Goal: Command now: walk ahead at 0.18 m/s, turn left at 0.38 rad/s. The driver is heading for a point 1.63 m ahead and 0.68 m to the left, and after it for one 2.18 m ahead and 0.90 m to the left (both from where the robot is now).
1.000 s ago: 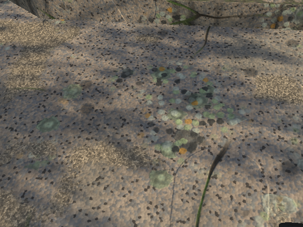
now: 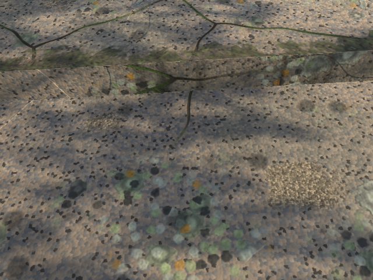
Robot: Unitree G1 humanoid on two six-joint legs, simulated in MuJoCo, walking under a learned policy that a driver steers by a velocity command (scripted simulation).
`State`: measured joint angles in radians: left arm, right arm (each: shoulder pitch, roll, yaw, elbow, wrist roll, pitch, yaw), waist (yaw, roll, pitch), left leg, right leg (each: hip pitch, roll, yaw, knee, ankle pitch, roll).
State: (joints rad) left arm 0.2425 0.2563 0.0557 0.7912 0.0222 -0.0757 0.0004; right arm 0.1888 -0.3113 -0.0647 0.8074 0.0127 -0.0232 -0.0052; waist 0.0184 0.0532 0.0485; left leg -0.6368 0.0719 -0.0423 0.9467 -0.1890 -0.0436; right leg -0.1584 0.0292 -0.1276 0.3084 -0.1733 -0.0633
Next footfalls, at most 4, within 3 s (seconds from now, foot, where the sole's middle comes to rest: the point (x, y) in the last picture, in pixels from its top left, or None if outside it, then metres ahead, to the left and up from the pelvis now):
0.22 left None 0.18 0.13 -0.78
0.62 right None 0.22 -0.10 -0.78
1.04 left None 0.07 0.12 -0.78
1.54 right None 0.32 0.01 -0.78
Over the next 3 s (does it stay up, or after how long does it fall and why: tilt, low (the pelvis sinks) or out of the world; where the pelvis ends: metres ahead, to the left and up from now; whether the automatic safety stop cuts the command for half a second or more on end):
stays up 0.82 0.50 -0.01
